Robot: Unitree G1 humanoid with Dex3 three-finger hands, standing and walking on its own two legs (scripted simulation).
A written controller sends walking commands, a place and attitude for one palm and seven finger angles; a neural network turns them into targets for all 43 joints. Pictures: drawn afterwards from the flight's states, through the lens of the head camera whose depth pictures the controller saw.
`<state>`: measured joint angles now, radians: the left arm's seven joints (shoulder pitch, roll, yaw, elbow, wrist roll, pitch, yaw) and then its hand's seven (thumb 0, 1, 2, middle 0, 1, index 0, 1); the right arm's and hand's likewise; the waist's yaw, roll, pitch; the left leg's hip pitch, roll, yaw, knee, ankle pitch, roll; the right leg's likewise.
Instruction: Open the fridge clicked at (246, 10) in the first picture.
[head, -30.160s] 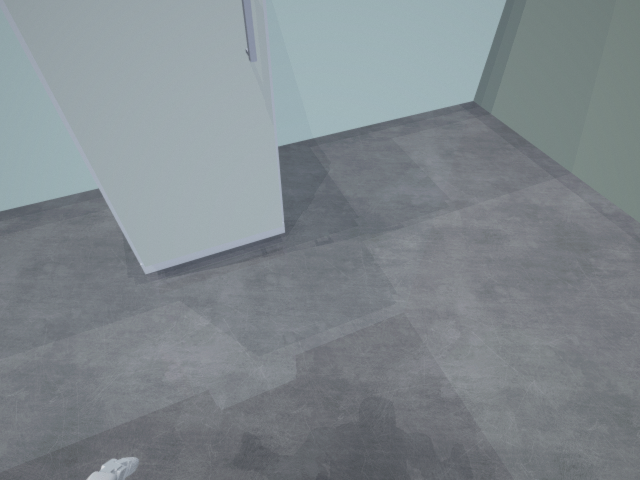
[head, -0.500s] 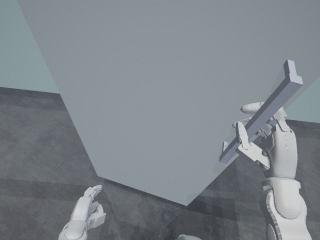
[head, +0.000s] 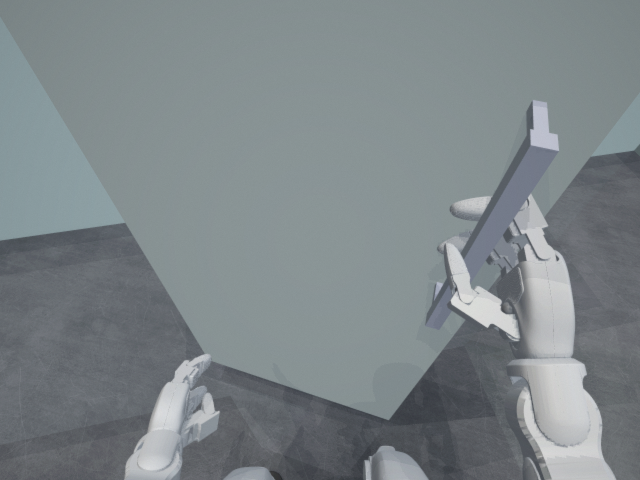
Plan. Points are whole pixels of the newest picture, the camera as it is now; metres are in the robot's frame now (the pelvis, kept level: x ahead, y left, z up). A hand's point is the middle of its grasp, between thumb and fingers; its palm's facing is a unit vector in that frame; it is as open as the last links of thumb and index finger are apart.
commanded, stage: walk backward, drawing the door open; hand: right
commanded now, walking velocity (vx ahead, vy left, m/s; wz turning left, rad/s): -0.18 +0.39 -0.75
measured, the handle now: (472, 243) +0.32 -0.11 +0.17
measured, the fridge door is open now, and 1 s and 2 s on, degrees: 30 69 80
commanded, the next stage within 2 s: stop walking and hold the door back in 1.18 s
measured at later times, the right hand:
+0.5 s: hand (361, 447) +0.14 -0.01 +0.17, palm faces +0.40 +0.89 -0.23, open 6.6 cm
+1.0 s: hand out of the picture +0.03 +0.13 +0.17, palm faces +0.74 +0.64 -0.21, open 6.4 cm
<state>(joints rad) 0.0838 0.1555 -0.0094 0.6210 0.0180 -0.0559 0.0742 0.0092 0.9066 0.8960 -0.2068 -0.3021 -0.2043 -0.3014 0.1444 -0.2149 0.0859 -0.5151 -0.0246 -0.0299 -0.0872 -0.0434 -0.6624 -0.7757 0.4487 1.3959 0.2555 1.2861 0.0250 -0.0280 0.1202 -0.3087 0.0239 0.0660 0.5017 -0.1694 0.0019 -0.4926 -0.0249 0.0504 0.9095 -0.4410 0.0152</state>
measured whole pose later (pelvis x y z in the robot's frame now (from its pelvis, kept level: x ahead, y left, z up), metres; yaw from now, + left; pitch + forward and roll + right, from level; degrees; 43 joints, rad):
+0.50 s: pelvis -0.06 +0.21 +0.00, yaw -25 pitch -3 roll -1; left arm 0.11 0.16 0.02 0.65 0.02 -0.11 0.09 0.01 0.91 0.90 -0.21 -0.30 -0.20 -0.30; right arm 0.16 -0.24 0.01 -0.52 -0.01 -0.07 -0.04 -0.04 -0.65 -0.80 0.46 1.40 0.25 1.29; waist 0.03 0.03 0.16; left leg -0.29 0.07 0.11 0.56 -0.22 0.03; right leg -0.48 -0.03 -0.07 1.04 -0.54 0.03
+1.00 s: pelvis -0.05 +0.41 -0.01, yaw -48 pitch -2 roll +0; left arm 0.12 0.17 0.01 0.61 0.01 -0.11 0.08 0.01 0.91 0.90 -0.21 -0.30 -0.20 -0.30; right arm 0.19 -0.28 -0.05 -0.58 0.01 -0.07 -0.04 -0.04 -0.64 -0.81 0.46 1.40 0.29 1.32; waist 0.03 0.05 0.14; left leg -0.34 0.10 0.10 0.64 -0.24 -0.01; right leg -0.40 -0.02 -0.11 0.84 -0.46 0.03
